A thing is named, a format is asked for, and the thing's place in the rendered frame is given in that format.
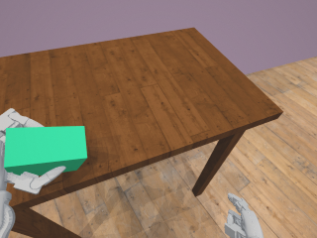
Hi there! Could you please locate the robot right hand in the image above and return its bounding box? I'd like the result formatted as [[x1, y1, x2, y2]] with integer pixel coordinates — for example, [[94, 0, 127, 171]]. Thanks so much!
[[224, 192, 264, 238]]

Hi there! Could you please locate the table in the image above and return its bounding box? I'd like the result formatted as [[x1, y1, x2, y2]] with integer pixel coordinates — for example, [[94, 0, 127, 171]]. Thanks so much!
[[0, 27, 283, 238]]

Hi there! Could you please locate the left robot forearm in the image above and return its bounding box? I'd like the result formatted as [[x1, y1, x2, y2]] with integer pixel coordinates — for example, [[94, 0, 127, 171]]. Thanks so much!
[[0, 190, 16, 238]]

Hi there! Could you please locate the robot left hand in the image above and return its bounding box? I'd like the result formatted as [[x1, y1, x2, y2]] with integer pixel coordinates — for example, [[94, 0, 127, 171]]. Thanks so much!
[[0, 108, 66, 195]]

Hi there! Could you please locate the sponge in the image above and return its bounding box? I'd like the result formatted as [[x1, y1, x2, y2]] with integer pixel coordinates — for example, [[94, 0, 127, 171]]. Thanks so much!
[[4, 126, 87, 176]]

